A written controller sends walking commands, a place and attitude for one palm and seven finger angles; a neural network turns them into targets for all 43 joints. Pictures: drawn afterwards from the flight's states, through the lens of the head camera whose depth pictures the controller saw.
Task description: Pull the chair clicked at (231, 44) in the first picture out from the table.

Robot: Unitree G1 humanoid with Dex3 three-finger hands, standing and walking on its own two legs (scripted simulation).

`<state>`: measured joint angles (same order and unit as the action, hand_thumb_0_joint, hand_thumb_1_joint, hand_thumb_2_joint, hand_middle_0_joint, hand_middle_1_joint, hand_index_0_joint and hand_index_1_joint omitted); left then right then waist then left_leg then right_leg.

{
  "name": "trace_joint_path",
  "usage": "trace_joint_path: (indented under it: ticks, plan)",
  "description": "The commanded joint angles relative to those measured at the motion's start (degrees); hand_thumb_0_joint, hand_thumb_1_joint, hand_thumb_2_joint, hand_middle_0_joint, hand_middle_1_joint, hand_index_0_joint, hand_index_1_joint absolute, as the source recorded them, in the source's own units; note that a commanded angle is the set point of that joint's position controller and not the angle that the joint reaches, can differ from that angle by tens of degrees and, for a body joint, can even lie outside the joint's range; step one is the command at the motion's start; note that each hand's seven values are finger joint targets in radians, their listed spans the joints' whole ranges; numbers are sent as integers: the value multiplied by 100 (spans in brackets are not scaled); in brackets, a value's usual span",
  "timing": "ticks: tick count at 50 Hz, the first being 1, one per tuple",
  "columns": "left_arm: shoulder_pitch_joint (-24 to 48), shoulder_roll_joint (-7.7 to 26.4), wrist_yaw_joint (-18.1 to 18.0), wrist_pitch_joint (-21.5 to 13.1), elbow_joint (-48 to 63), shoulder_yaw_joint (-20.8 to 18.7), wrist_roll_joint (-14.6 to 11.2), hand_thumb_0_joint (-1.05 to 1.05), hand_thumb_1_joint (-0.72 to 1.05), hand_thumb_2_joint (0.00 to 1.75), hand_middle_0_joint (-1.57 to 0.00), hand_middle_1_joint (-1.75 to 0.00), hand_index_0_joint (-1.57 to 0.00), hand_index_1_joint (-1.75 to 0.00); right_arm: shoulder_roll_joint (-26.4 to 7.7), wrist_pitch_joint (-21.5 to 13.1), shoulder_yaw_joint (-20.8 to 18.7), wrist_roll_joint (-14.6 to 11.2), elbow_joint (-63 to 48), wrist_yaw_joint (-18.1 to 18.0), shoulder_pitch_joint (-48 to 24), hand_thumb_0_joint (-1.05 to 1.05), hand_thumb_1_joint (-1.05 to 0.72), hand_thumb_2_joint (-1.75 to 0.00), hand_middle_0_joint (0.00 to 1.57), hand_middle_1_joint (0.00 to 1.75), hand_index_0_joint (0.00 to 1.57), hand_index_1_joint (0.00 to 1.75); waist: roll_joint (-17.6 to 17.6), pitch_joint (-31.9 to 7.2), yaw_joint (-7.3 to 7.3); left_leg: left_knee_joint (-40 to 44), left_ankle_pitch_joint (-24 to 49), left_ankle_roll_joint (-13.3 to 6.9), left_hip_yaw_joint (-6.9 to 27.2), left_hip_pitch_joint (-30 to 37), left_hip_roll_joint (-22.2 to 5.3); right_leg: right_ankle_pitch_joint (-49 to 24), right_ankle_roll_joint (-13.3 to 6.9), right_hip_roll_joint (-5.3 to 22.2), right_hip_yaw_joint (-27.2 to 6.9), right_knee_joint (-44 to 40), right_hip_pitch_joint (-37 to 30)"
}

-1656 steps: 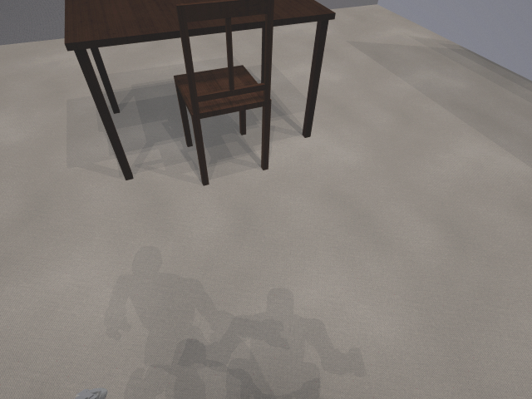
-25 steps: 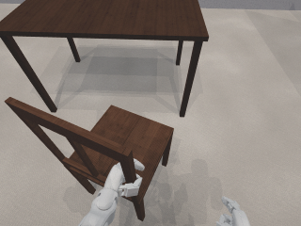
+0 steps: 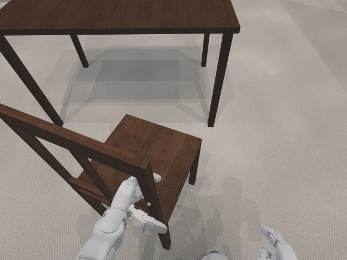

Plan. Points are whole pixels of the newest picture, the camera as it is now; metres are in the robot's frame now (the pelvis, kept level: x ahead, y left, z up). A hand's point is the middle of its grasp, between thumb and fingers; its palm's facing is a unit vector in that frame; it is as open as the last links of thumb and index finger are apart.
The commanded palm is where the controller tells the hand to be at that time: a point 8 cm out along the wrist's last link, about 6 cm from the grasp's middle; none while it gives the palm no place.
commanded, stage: open the thumb and straighten the fingers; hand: left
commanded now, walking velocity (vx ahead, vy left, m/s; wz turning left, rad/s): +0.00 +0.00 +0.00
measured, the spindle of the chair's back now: (95, 176) +0.34 +0.22 -0.05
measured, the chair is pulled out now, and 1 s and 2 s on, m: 0.54 0.54 0.54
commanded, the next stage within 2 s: draw the fingers out of the gap in 0.30 s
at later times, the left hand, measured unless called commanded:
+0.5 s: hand (140, 209) +0.25 +0.08 -0.04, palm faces -0.21 -0.98 -0.07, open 17.4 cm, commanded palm +0.23 +0.14 -0.02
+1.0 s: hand (129, 246) +0.17 +0.10 -0.04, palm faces -0.20 -0.98 -0.07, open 17.5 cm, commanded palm +0.16 +0.15 -0.02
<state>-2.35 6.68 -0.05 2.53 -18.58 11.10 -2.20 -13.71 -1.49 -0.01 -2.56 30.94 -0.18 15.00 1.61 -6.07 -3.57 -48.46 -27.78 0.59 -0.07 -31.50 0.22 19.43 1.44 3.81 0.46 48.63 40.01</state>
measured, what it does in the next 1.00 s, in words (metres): stands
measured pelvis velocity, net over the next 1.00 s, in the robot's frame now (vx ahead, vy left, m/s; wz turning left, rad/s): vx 0.00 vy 0.01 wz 0.03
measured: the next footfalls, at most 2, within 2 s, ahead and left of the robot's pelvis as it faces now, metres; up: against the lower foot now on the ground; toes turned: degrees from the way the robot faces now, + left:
none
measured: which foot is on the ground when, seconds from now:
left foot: down 0.00-1.00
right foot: down 0.00-1.00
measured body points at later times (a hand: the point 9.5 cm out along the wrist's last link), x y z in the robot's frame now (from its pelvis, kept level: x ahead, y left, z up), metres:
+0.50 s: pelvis +0.01 -0.01 -0.01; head +0.06 -0.02 +0.44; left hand +0.26 +0.14 -0.03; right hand +0.18 -0.26 -0.09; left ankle -0.04 +0.13 -0.70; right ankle +0.04 -0.14 -0.70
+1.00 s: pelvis +0.00 +0.01 -0.03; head +0.04 +0.01 +0.42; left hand +0.18 +0.15 -0.03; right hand +0.18 -0.22 -0.08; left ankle -0.04 +0.13 -0.70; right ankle +0.04 -0.14 -0.70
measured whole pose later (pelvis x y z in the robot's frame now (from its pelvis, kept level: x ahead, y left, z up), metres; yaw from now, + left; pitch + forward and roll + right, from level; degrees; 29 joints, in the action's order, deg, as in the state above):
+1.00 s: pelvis +0.00 +0.01 -0.03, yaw +2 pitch +13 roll -1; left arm -30.5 10.7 2.7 8.2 11.1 11.7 0.3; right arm -12.4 -4.8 1.9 -2.2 21.1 -3.0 16.8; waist 1.6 -9.7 -3.0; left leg -59.8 -33.5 0.2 2.6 -39.1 0.3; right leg 24.2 1.9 4.3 2.8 57.1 45.5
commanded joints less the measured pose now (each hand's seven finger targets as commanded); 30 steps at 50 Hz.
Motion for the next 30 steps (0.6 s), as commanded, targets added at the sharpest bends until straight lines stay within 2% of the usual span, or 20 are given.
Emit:
trace_joint_path:
  ticks: [1,3,4,5,6,8,11,12,13,15,18,19,20,21,22,23,24,25,28,30]
  plan:
    - [1102,-78,19,-200,1544,6,-87,0,-55,20,-18,-51,-18,-51,-709,-378,-207,-2,-927,-117,-314,0,-90,-90,20,30,20,30,-488,-1404,-112,670,1613,-138,77,-12,56,-998,-207,-222,340,-428,-1283]
    - [1088,-66,15,-89,1416,1,-24,0,-55,20,-13,-36,-13,-36,-724,-375,-200,8,-921,-139,-271,0,-90,-90,20,30,20,30,-649,-1241,-136,603,1469,-158,68,-172,75,-903,-182,-225,330,-429,-1181]
    - [628,679,-3,-13,864,-816,31,0,-55,20,-10,-29,-10,-29,-802,-326,-199,5,-871,-172,-244,0,-90,-90,20,30,20,30,-918,-979,7,575,1305,-150,42,-496,96,-758,-191,-242,324,-395,-1142]
    - [650,363,72,27,992,-514,37,0,-55,20,-7,-22,-7,-22,-764,-278,-156,22,-949,-157,-297,0,-90,-90,20,30,20,30,-751,-1062,7,576,1259,-160,11,-520,137,-764,-181,-208,283,-386,-1213]
    - [784,450,80,61,1069,-568,52,0,-55,20,-5,-14,-5,-14,-748,-251,-153,15,-993,-158,-294,0,-90,-90,20,30,20,30,-758,-1037,-9,552,1215,-162,0,-549,144,-749,-185,-195,272,-387,-1216]
    - [726,358,142,95,1381,-471,50,0,-55,20,0,0,0,0,-703,-257,-157,11,-1120,-156,-329,0,-90,-90,20,30,20,30,-487,-1273,34,516,1298,-166,-43,-444,155,-841,-191,-172,235,-373,-1332]
    - [723,479,196,76,1878,-537,-28,0,-55,20,0,0,0,0,-678,-297,-151,7,-1173,-193,-311,0,-90,-90,20,30,20,30,-209,-1625,24,422,1581,-169,-43,-283,154,-1155,-203,-160,212,-330,-1525]
    - [676,350,224,71,2015,-406,-76,0,-55,20,0,0,0,0,-658,-329,-153,3,-1192,-202,-285,0,-90,-90,20,30,20,30,-321,-1734,-32,378,1655,-187,-43,-245,155,-1285,-179,-167,201,-340,-1609]
    - [587,421,236,54,2106,-461,-96,0,-55,20,0,0,0,0,-667,-366,-162,0,-1187,-216,-257,0,-90,-90,20,30,20,30,-319,-1711,-48,343,1701,-184,-46,-250,148,-1364,-174,-167,206,-339,-1603]
    - [403,277,272,41,2182,-296,-126,0,-55,20,0,0,0,0,-671,-422,-166,5,-1173,-234,-202,0,-90,-90,20,30,20,30,-390,-1746,-124,278,1858,-194,-11,-213,147,-1573,-163,-171,239,-311,-1587]
    - [216,247,322,115,2084,-208,-85,0,-55,20,0,0,0,0,-709,-459,-176,9,-1156,-242,-141,0,-90,-90,20,30,20,30,-552,-1463,-192,216,1763,-192,14,-317,150,-1497,-139,-184,294,-303,-1381]
    - [232,269,336,147,2052,-184,-58,0,-55,20,0,0,0,0,-730,-471,-175,13,-1149,-245,-151,0,-90,-90,20,30,20,30,-478,-1374,-207,201,1769,-198,13,-347,158,-1490,-148,-183,284,-311,-1319]
    - [-37,1048,315,173,1695,-1029,-34,0,-55,20,0,0,0,0,-795,-429,-175,25,-1089,-273,-108,0,-90,-90,20,30,20,30,-610,-1239,-66,178,1605,-180,-19,-592,179,-1382,-146,-173,258,-286,-1384]
    - [-262,808,393,183,1848,-799,-32,0,-55,20,0,0,0,0,-755,-411,-156,33,-1192,-258,-175,0,-90,-90,20,30,20,30,-529,-1316,-7,209,1607,-191,-43,-618,212,-1421,-154,-150,221,-287,-1536]
    - [-489,859,420,194,1905,-841,-22,0,-55,20,0,0,0,0,-739,-403,-164,22,-1263,-255,-172,0,-90,-90,20,30,20,30,-561,-1310,25,219,1626,-183,-48,-623,199,-1440,-164,-138,232,-270,-1559]
    - [-593,743,465,172,2149,-723,-34,0,-55,20,0,0,0,0,-716,-415,-165,17,-1345,-243,-217,0,-90,-90,20,30,20,30,-408,-1423,60,211,1676,-185,-71,-569,214,-1490,-170,-125,213,-255,-1616]
    - [-817,824,474,171,2254,-781,-36,0,-55,20,0,0,0,0,-716,-433,-179,10,-1396,-239,-217,0,-90,-90,20,30,20,30,-336,-1478,87,205,1800,-179,-60,-524,194,-1600,-193,-129,224,-215,-1642]
    - [-1080,690,502,162,2430,-668,-70,0,-55,20,0,0,0,0,-684,-445,-172,2,-1460,-232,-222,0,-90,-90,20,30,20,30,-329,-1488,101,200,1842,-179,-66,-503,189,-1641,-189,-124,226,-224,-1669]
    - [-1352,592,513,63,3128,-413,-86,0,-55,20,0,0,0,0,-654,-560,-185,0,-1566,-241,-192,0,-90,-90,20,30,20,30,-73,-1570,20,118,2036,-178,-20,-322,178,-1740,-196,-133,271,-169,-1540]
    - [-1559,613,485,39,3259,-386,-76,0,-55,20,0,0,0,0,-676,-618,-193,9,-1547,-261,-139,0,-90,-90,20,30,20,30,-237,-1395,-63,68,2034,-176,50,-372,154,-1644,-190,-162,325,-146,-1349]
